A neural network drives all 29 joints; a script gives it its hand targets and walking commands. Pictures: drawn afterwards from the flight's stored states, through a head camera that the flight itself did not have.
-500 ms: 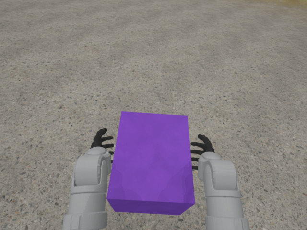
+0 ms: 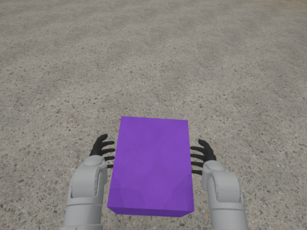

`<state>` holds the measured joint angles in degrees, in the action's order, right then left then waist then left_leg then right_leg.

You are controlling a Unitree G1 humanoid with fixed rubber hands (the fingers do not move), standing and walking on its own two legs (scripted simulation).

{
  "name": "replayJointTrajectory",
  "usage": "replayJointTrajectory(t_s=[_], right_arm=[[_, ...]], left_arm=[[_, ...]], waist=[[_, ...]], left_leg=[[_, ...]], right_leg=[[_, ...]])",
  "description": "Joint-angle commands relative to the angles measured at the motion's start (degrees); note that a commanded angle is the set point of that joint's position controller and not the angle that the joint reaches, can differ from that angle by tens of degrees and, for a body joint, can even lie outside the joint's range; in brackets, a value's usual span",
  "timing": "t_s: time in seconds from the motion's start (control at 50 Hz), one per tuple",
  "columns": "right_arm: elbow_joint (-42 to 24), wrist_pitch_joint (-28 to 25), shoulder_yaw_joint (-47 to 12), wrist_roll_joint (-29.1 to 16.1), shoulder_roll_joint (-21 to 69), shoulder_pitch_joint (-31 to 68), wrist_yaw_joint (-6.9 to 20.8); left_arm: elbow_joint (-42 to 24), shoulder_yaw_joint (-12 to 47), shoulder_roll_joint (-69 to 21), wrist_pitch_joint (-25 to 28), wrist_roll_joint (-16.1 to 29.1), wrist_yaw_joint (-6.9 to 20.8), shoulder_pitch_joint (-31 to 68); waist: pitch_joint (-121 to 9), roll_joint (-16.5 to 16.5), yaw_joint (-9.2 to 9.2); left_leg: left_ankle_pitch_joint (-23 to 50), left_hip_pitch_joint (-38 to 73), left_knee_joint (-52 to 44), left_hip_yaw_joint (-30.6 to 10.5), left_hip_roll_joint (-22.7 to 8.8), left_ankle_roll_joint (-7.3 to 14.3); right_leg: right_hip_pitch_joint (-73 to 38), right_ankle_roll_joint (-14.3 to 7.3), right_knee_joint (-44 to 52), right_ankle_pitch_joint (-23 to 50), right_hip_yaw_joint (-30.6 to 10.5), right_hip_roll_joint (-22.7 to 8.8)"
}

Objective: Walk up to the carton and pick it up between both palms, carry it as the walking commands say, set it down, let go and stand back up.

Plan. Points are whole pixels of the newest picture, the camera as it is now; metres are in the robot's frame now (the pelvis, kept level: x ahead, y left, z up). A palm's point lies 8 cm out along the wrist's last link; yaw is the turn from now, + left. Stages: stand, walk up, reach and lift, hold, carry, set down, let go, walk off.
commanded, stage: carry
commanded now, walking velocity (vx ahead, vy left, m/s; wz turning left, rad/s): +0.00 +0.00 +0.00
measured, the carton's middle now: (151, 168) +0.34 +0.00 -0.04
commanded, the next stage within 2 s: hold in 0.74 s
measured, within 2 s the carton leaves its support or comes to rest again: neither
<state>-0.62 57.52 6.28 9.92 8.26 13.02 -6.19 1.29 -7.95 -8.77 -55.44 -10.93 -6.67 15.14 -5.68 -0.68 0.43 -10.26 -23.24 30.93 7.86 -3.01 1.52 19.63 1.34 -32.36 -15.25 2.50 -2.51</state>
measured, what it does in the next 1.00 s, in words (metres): stands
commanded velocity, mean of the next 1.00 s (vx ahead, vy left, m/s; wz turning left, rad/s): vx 0.00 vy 0.00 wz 0.00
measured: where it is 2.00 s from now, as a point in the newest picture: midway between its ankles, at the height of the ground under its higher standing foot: outside the picture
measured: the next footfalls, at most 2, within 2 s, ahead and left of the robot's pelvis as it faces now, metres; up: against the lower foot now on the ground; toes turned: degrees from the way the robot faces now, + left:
none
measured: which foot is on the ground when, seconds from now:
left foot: down 0.00-1.00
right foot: down 0.00-1.00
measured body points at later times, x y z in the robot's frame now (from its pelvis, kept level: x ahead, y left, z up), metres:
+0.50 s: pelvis +0.01 +0.00 +0.00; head -0.01 +0.02 +0.45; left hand +0.32 +0.15 +0.03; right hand +0.31 -0.14 +0.04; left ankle +0.06 +0.11 -0.73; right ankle +0.01 -0.13 -0.73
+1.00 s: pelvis +0.00 -0.01 +0.01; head -0.05 +0.00 +0.46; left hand +0.30 +0.14 +0.05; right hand +0.29 -0.15 +0.05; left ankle +0.06 +0.11 -0.73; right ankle +0.02 -0.15 -0.73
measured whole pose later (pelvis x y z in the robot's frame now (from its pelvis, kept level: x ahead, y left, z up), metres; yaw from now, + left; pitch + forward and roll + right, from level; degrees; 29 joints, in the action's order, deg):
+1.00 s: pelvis +0.00 -0.01 +0.01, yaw +4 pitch -7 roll +0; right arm 13.1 42.7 10.1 14.0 8.2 12.9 -0.7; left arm 15.2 -9.5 -8.6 -41.4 -14.7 -3.9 14.7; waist 0.3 -1.7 2.5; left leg -7.6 -9.4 24.2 -3.0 1.7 0.2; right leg 4.6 1.1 -26.0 -14.3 -4.6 -0.3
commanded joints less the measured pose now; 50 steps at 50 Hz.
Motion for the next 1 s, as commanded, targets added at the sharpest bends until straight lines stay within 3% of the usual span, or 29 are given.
replayJointTrajectory(t_s=[0.0,0.02,0.04,0.06,0.08,0.1,0.14,0.18,0.24,0.32,0.34,0.36,0.38,0.4,0.42,0.44,0.46,0.48,0.5,0.54,0.6,0.66,0.72,0.74,0.82,0.84,0.9,0.94,0.98], right_arm=[[3.6,-6.7,-25.6,-14.8,47.8,28.7,14.9],[-8.2,-6.3,-32.7,-20.3,50.9,30.8,14.8],[-6.3,-6.9,-31.1,-19.0,50.2,31.2,14.4],[-13.1,-5.7,-36.1,-23.9,54.2,31.0,14.3],[-3.4,-6.2,-30.6,-19.4,51.1,30.2,14.2],[-14.0,-5.3,-36.7,-23.8,52.2,30.2,14.0],[1.4,-7.6,-26.5,-14.7,46.9,27.5,13.8],[-0.8,-8.8,-27.8,-16.2,48.1,25.5,14.3],[-3.7,-10.5,-29.7,-16.6,47.8,30.3,13.9],[-3.2,-12.6,-28.0,-15.6,48.7,29.1,13.8],[8.6,-13.9,-22.9,-11.6,46.1,26.3,14.4],[-2.7,-14.9,-28.5,-14.8,48.1,28.4,14.3],[-3.1,-13.8,-29.4,-15.9,47.5,30.6,14.1],[8.6,-14.6,-23.1,-10.3,45.8,23.9,14.1],[-6.7,-15.1,-30.4,-16.3,48.0,28.1,14.0],[3.4,-16.0,-25.0,-12.0,46.6,26.9,14.1],[-4.3,-16.5,-29.1,-15.0,47.5,30.5,13.5],[-4.0,-16.9,-28.1,-14.5,45.9,30.8,13.6],[3.0,-16.7,-26.3,-12.3,45.4,23.2,13.9],[6.4,-19.3,-22.9,-9.4,45.3,23.0,14.3],[-1.3,-17.5,-30.1,-15.1,46.4,28.4,14.2],[6.1,-19.5,-24.7,-10.3,43.8,23.5,14.2],[6.9,-20.6,-23.9,-10.0,45.4,27.0,14.1],[7.2,-20.1,-30.3,-11.8,52.2,19.5,16.3],[-5.6,-21.8,-36.1,-14.6,51.0,28.9,17.6],[-4.7,-21.0,-33.9,-14.0,49.8,28.3,18.0],[-1.5,-20.3,-32.0,-13.3,49.3,31.1,19.6],[8.1,-19.8,-27.0,-11.8,49.3,32.2,21.0],[7.8,-19.8,-28.0,-12.3,51.2,40.5,21.3]], left_arm=[[5.3,25.8,-50.2,4.7,14.7,14.6,20.4],[-5.5,34.3,-54.7,3.8,21.1,14.8,23.9],[-1.6,31.3,-53.6,4.6,18.6,14.3,22.2],[-15.7,38.3,-56.3,3.7,25.3,13.9,28.6],[-2.1,30.6,-52.8,4.2,19.2,13.9,21.9],[-12.1,36.3,-53.3,3.1,23.2,13.9,22.4],[5.4,26.6,-49.6,5.3,14.6,14.3,18.6],[-0.5,30.4,-50.6,6.2,17.5,14.5,21.6],[3.4,28.4,-50.5,7.7,15.8,14.6,18.0],[-2.8,31.8,-50.6,9.7,17.6,14.2,25.4],[11.2,24.1,-47.5,11.2,10.8,14.0,17.9],[0.7,30.2,-50.6,12.1,15.7,14.2,22.4],[3.7,29.3,-50.2,10.8,15.4,14.3,19.8],[7.5,26.6,-48.1,12.4,12.9,14.3,21.5],[-4.0,33.7,-50.7,12.2,18.2,14.4,22.6],[4.0,27.7,-47.8,13.3,13.5,14.2,22.5],[2.2,29.6,-49.9,13.5,15.3,14.2,20.5],[3.3,29.3,-50.2,13.6,15.3,14.2,20.7],[5.5,27.0,-47.3,14.6,13.1,14.2,17.3],[7.3,26.1,-46.9,16.9,11.2,14.2,20.7],[3.8,29.7,-47.9,14.7,13.4,13.8,18.2],[8.3,25.9,-45.3,17.1,10.7,14.2,18.4],[8.4,25.4,-47.0,18.2,11.3,14.3,21.9],[8.3,31.0,-54.7,17.5,12.4,15.5,15.9],[2.7,35.8,-58.2,19.5,15.0,16.1,17.5],[4.3,37.7,-59.6,18.6,15.1,16.5,16.5],[5.5,36.6,-59.1,17.8,14.4,17.5,21.9],[9.6,31.5,-57.2,16.7,12.1,17.8,27.3],[13.5,30.3,-59.3,17.0,11.7,19.0,27.8]], waist=[[-15.6,1.1,-0.66],[-13.2,0.8,-0.55],[-16.1,-2.6,-0.19],[-19.5,3.5,-0.21],[-19.4,-1.1,-0.37],[-19.4,-3.3,-0.39],[-16.5,0.2,-0.48],[-15.6,5.3,-0.37],[-14.0,-5.0,-0.17],[-18.9,5.4,-0.06],[-15.6,5.6,-0.57],[-15.1,-0.3,-0.25],[-13.6,-0.3,-0.33],[-13.4,2.8,-0.10],[-15.6,2.2,-0.12],[-14.8,1.2,-0.30],[-16.5,-2.2,-0.12],[-17.2,3.0,-0.07],[-17.8,-1.0,-0.22],[-17.3,2.8,-0.05],[-11.6,-1.3,-0.07],[-17.4,5.5,0.02],[-13.5,3.0,0.06],[-5.2,1.7,-0.84],[-20.5,-3.3,0.52],[-20.8,-2.8,3.65],[-16.8,-1.0,3.47],[-5.3,6.5,2.73],[-7.6,-1.7,1.58]], left_leg=[[3.1,10.6,-4.9,-7.9,-6.2,-0.5],[2.6,8.9,-3.9,-6.7,-6.1,-1.3],[7.2,12.4,-3.5,-6.9,-6.8,-0.7],[9.3,12.7,-2.8,-6.4,-6.3,-1.0],[9.7,11.6,-1.8,-6.2,-6.2,-0.7],[5.4,12.0,-0.9,-6.0,-5.5,-0.6],[10.7,10.7,-1.9,-6.9,-6.0,-0.8],[5.7,11.1,-3.2,-6.2,-5.4,-1.3],[5.0,11.1,-2.4,-6.8,-6.3,-1.1],[9.7,13.8,-4.1,-7.7,-6.4,-0.5],[8.4,12.9,-3.3,-6.0,-6.1,-0.8],[8.3,12.7,-3.8,-6.8,-6.6,-0.5],[0.0,11.1,-5.3,-7.1,-6.8,-0.9],[0.0,11.4,-5.2,-6.9,-6.1,-0.7],[-1.6,11.3,-6.2,-6.8,-6.3,-0.8],[3.0,11.7,-4.8,-7.3,-6.7,-0.5],[7.5,13.2,-3.5,-5.8,-6.5,-0.7],[7.1,12.1,-3.1,-6.8,-6.1,-0.9],[5.2,13.5,-3.2,-6.6,-6.3,-0.3],[8.9,13.9,-3.1,-5.6,-6.6,-0.6],[2.0,11.5,-3.7,-6.5,-6.8,-0.1],[6.7,12.8,-3.7,-5.7,-5.8,-1.3],[1.3,11.4,-5.3,-6.5,-6.0,-0.6],[13.2,22.0,-7.3,-13.6,8.2,0.5],[28.6,33.1,-5.3,-16.5,7.2,0.3],[27.5,34.2,-6.4,-16.5,6.8,-0.6],[15.8,34.0,-7.4,-16.7,7.0,-1.1],[-1.0,27.8,-9.5,-14.9,8.3,-1.4],[-2.8,27.7,-8.9,-15.7,7.2,-0.8]], right_leg=[[-0.8,-1.1,5.2,4.3,-4.7,-5.3],[-1.2,-1.1,5.7,7.6,-6.0,-6.3],[-1.9,-0.9,3.4,8.2,-4.0,-5.8],[-3.2,-1.2,2.6,10.4,-4.5,-6.8],[-5.0,-0.9,3.4,11.4,-3.8,-5.6],[-4.7,-1.0,4.4,12.5,-4.3,-6.3],[-4.1,-1.1,2.7,12.1,-4.1,-5.6],[-3.1,-1.7,4.1,9.9,-4.5,-5.9],[-4.4,-1.5,5.8,12.9,-4.5,-5.8],[-3.8,-1.1,3.6,7.1,-3.3,-4.6],[-2.5,-1.3,4.1,6.8,-3.5,-3.8],[-2.4,-1.5,3.6,5.4,-2.9,-3.8],[-1.0,-1.9,5.3,1.4,-4.0,-3.2],[-1.6,-1.6,5.1,3.1,-3.4,-3.8],[-3.4,-2.1,5.0,1.8,-3.0,-3.5],[-3.6,-1.7,4.4,5.4,-3.2,-4.0],[-4.2,-1.7,3.5,9.6,-2.9,-4.0],[-4.5,-1.7,3.4,9.5,-3.6,-4.6],[-5.5,-2.5,3.6,8.8,-4.0,-4.7],[-3.5,-1.4,2.5,8.4,-2.6,-4.2],[-2.8,-1.7,6.4,4.7,-3.1,-4.0],[-4.4,-1.5,2.8,9.9,-3.7,-4.9],[-2.7,-2.1,4.6,4.4,-4.2,-4.3],[-8.3,-3.7,9.2,16.1,-7.5,6.9],[-12.2,-2.4,8.7,27.3,-8.8,7.2],[-12.7,-2.5,9.5,25.3,-7.9,7.8],[-7.8,-3.2,10.1,14.7,-7.3,7.6],[-4.6,-4.3,12.9,0.6,-8.1,6.4],[-5.7,-3.3,12.0,-1.8,-6.9,6.6]])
